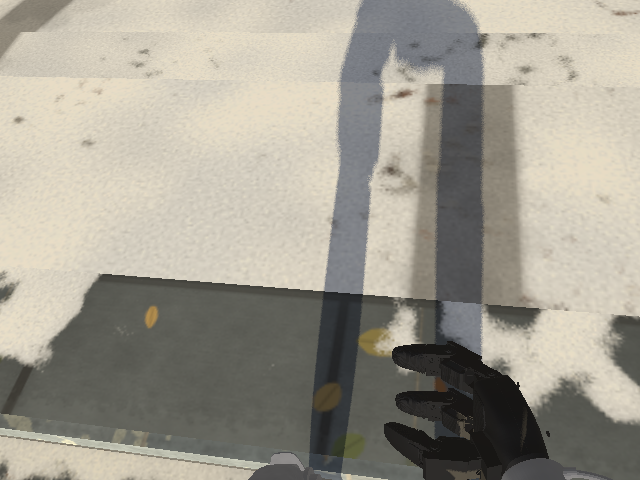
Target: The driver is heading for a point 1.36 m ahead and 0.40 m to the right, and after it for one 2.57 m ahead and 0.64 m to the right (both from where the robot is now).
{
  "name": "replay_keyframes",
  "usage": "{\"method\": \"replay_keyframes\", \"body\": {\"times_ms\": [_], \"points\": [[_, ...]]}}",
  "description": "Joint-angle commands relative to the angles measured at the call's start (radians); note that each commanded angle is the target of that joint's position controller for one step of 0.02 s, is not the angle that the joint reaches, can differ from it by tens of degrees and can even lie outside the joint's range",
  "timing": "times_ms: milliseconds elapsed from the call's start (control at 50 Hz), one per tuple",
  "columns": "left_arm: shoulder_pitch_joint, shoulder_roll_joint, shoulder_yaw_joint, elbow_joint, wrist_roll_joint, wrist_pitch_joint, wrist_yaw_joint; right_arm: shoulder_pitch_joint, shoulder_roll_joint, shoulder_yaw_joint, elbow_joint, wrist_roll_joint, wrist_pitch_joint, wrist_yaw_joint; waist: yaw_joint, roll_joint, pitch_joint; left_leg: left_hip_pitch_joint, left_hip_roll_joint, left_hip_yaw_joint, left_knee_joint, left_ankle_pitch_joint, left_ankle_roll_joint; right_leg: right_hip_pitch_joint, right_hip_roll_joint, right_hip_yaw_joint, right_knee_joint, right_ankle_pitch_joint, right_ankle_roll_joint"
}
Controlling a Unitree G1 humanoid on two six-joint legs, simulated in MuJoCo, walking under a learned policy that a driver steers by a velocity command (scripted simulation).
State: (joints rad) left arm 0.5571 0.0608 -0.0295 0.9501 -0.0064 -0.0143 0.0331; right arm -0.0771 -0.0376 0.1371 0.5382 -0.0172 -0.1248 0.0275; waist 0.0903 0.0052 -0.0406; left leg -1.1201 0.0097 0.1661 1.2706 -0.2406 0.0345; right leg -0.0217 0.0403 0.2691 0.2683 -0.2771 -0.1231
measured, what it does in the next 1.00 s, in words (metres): climbs, turning right: left foot 0.14 m higher, then right foot 0.14 m higher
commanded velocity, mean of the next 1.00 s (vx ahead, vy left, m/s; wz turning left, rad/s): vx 0.50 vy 0.00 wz -0.57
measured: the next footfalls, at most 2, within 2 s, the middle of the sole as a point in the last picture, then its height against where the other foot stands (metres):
left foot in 0.04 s outside the picture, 0.14 m higher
right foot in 0.60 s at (550, 426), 0.14 m higher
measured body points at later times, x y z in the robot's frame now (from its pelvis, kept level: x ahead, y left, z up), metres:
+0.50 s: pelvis +0.27 -0.04 +0.12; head +0.30 -0.03 +0.57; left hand +0.53 +0.01 +0.03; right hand +0.14 -0.20 -0.03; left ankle +0.20 +0.11 -0.61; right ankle +0.35 -0.21 -0.35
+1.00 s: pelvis +0.55 -0.21 +0.28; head +0.54 -0.24 +0.72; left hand +0.69 -0.02 +0.15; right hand +0.66 -0.50 +0.21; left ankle +0.80 -0.17 -0.38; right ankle +0.44 -0.23 -0.47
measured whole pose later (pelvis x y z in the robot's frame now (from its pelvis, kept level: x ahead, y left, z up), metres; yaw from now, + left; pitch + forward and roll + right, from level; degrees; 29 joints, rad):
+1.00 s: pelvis +0.55 -0.21 +0.28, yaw -35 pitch +5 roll +1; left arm 0.42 0.15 -0.01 0.83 -0.01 -0.08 -0.01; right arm 0.00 -0.19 0.02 0.62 0.00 -0.10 0.01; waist 0.06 0.06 -0.08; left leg -0.85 0.09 -0.01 0.88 0.10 0.03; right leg -0.13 0.08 0.08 0.34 -0.28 -0.08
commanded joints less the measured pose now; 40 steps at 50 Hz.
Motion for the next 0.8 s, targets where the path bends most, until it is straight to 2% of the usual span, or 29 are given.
{"method": "replay_keyframes", "body": {"times_ms": [20,40,60,80,100,120,140,160,180,240,280,320,400,440,480,500,520,540,560,580,600,620,640,660,680,720,740,760,800], "points": [[-0.186,0.338,0.075,-0.090,0.011,-0.041,0.014,0.310,-0.354,-0.180,-0.055,0.027,-0.015,-0.033,-0.381,-0.362,-0.324,0.873,-0.038,-0.191,-0.350,-0.105,0.093,-0.031,-0.159,0.070,0.307,1.669,-0.040],[-0.273,0.308,0.072,-0.138,0.031,-0.059,0.006,0.521,-0.433,-0.206,0.013,-0.002,-0.009,-0.028,-0.428,-0.163,-0.487,1.181,0.118,-0.441,-0.469,-0.212,0.153,-0.159,-0.114,0.065,0.562,1.397,-0.051],[-0.178,0.109,0.041,-0.185,0.032,-0.080,-0.029,0.538,-0.449,-0.213,0.077,-0.036,0.006,-0.035,-0.275,0.452,-0.576,1.465,0.374,-1.042,-0.842,-0.164,0.317,-0.569,0.128,0.028,0.988,0.201,0.015],[-0.168,0.175,0.053,-0.174,0.060,-0.091,-0.073,0.463,-0.343,-0.199,0.057,-0.030,0.030,-0.070,-0.276,0.365,-0.520,1.359,0.417,-1.307,-0.972,-0.302,0.329,-0.680,0.118,0.101,1.362,0.059,0.039],[-0.281,0.163,0.058,-0.240,0.034,-0.077,-0.093,0.387,-0.236,-0.174,0.103,0.004,0.050,-0.082,-0.219,0.220,-0.241,1.117,0.391,-1.086,-0.967,-0.396,0.260,-0.786,0.071,-0.016,1.520,0.061,0.046],[-0.352,0.125,0.042,-0.303,0.025,-0.057,-0.100,0.345,-0.136,-0.145,0.166,-0.004,0.056,-0.079,-0.144,0.039,-0.055,0.902,0.353,-0.848,-0.933,-0.369,0.214,-0.844,0.034,-0.089,1.616,0.092,0.032],[-0.373,0.109,0.037,-0.316,0.027,-0.045,-0.100,0.343,-0.095,-0.140,0.221,-0.014,0.058,-0.071,-0.106,-0.046,0.010,0.779,0.337,-0.702,-0.897,-0.303,0.180,-0.861,0.010,-0.115,1.731,0.116,0.012],[-0.309,0.072,0.025,-0.315,0.002,-0.035,-0.099,0.339,-0.061,-0.130,0.269,-0.031,0.053,-0.059,-0.050,-0.030,0.040,0.728,0.310,-0.570,-0.900,-0.228,0.152,-0.889,-0.015,-0.101,1.833,0.116,-0.005],[-0.268,0.041,0.011,-0.312,-0.021,-0.030,-0.099,0.352,-0.044,-0.128,0.315,-0.029,0.050,-0.043,-0.021,-0.016,0.065,0.712,0.281,-0.450,-0.912,-0.170,0.126,-0.937,-0.021,-0.090,1.884,0.112,-0.025],[-0.284,-0.010,-0.026,-0.330,-0.037,-0.018,-0.099,0.355,-0.070,-0.134,0.376,-0.021,0.044,-0.007,0.019,-0.002,0.100,0.693,0.230,-0.178,-0.928,-0.087,0.064,-1.109,-0.065,-0.083,1.809,0.170,-0.027],[-0.333,0.049,-0.022,-0.347,-0.005,-0.001,-0.084,0.289,-0.127,-0.134,0.360,-0.028,0.035,-0.008,0.032,0.000,0.111,0.542,0.186,-0.039,-0.964,-0.060,0.073,-1.022,-0.064,-0.162,1.598,0.318,0.033],[-0.386,0.064,-0.016,-0.346,0.000,0.008,-0.057,0.352,-0.177,-0.127,0.360,-0.055,0.031,-0.012,-0.021,0.037,0.065,0.626,0.244,-0.070,-0.965,0.010,0.126,-1.088,-0.058,-0.202,1.712,0.362,0.090],[-0.588,0.039,-0.029,-0.442,-0.021,0.010,-0.032,0.577,-0.229,-0.148,0.396,-0.025,0.048,-0.052,-0.138,0.077,0.082,1.103,0.369,-0.168,-0.967,0.027,0.102,-1.534,-0.124,-0.128,1.830,0.146,0.099],[-0.715,0.034,-0.041,-0.504,-0.022,0.002,-0.046,0.634,-0.220,-0.154,0.390,-0.020,0.058,-0.074,-0.181,0.073,0.098,1.192,0.361,-0.142,-1.002,-0.038,0.077,-1.600,-0.174,-0.176,1.690,0.080,0.119],[-0.751,0.036,-0.047,-0.541,-0.031,0.002,-0.069,0.623,-0.203,-0.150,0.383,-0.020,0.079,-0.102,-0.170,0.075,0.111,1.122,0.343,-0.100,-1.073,-0.022,0.072,-1.477,-0.223,-0.219,1.541,0.119,0.129],[-0.786,0.041,-0.061,-0.554,-0.024,0.003,-0.087,0.588,-0.248,-0.162,0.369,-0.009,0.087,-0.111,-0.175,0.068,0.104,1.012,0.319,-0.033,-1.181,0.000,0.100,-1.263,-0.229,-0.348,1.321,0.081,0.126],[-0.855,0.006,-0.075,-0.585,-0.039,0.001,-0.098,0.601,-0.288,-0.179,0.381,0.018,0.096,-0.117,-0.183,0.109,0.114,0.941,0.335,-0.010,-1.294,0.085,0.114,-1.056,-0.243,-0.368,1.147,-0.068,0.100],[-0.822,0.042,-0.053,-0.551,-0.042,0.005,-0.102,0.606,-0.281,-0.172,0.403,0.024,0.093,-0.107,-0.160,0.070,0.106,0.925,0.288,0.086,-1.268,0.378,0.116,-0.837,-0.163,-0.507,1.032,-0.124,0.061],[-0.729,0.060,-0.033,-0.530,-0.026,-0.006,-0.102,0.629,-0.366,-0.186,0.420,0.030,0.082,-0.095,-0.112,0.178,0.051,0.990,0.334,0.080,-1.151,1.001,0.142,-0.692,-0.080,-0.572,1.050,-0.228,0.022],[-0.600,0.129,0.004,-0.498,-0.027,-0.013,-0.106,0.591,-0.425,-0.196,0.403,0.030,0.084,-0.092,-0.028,0.212,-0.022,1.131,0.338,0.103,-0.982,1.539,0.129,-0.628,-0.008,-0.570,0.970,-0.214,-0.029],[-0.402,0.225,0.053,-0.447,-0.032,-0.017,-0.111,0.535,-0.466,-0.207,0.377,0.030,0.087,-0.084,0.079,0.260,-0.140,1.220,0.310,0.100,-0.753,1.645,0.095,-0.463,0.053,-0.508,0.741,-0.128,-0.087],[-0.256,0.320,0.099,-0.414,-0.031,-0.002,-0.101,0.544,-0.428,-0.204,0.329,0.030,0.066,-0.077,0.121,0.197,-0.296,0.939,0.270,0.042,-0.481,1.419,0.043,-0.070,-0.007,-0.191,0.664,-0.024,-0.159],[-0.175,0.481,0.145,-0.382,-0.023,0.014,-0.080,0.538,-0.279,-0.163,0.254,0.008,0.023,-0.046,0.061,-0.225,-0.433,0.581,0.022,-0.043,-0.011,0.321,-0.049,0.216,-0.253,0.484,0.261,-0.262,-0.314],[-0.174,0.402,0.122,-0.360,0.007,0.012,-0.058,0.485,-0.279,-0.185,0.279,0.009,-0.022,-0.003,0.047,-0.184,-0.541,0.493,-0.048,-0.325,0.370,0.031,-0.034,0.229,-0.343,0.759,0.025,-0.301,-0.294],[-0.146,0.321,0.097,-0.304,0.012,-0.003,-0.063,0.426,-0.261,-0.202,0.249,0.041,-0.024,0.010,0.018,-0.128,-0.392,0.406,-0.023,-0.346,0.523,0.049,-0.003,0.114,-0.335,0.635,0.021,-0.245,-0.193],[-0.224,0.174,0.062,-0.242,0.013,-0.037,-0.090,0.234,-0.191,-0.175,0.126,0.025,-0.024,-0.020,-0.053,-0.017,-0.050,0.247,0.018,-0.275,0.648,0.011,0.062,-0.217,-0.246,0.299,0.146,-0.012,-0.119],[-0.250,0.124,0.048,-0.217,0.027,-0.048,-0.095,0.249,-0.172,-0.164,0.109,0.018,-0.012,-0.020,-0.105,-0.022,-0.025,0.263,0.043,-0.277,0.656,-0.002,0.096,-0.293,-0.184,0.134,0.192,0.092,-0.090],[-0.266,0.108,0.046,-0.207,0.023,-0.050,-0.100,0.299,-0.126,-0.137,0.088,0.007,-0.003,-0.014,-0.156,-0.034,-0.019,0.240,0.049,-0.281,0.629,0.031,0.109,-0.306,-0.142,0.041,0.188,0.100,-0.070],[-0.314,0.141,0.052,-0.222,0.009,-0.062,-0.090,0.324,-0.163,-0.130,0.081,0.013,0.019,-0.013,-0.197,-0.003,0.018,0.220,0.068,-0.261,0.479,0.081,0.092,-0.365,-0.118,-0.015,0.116,0.138,-0.089]]}}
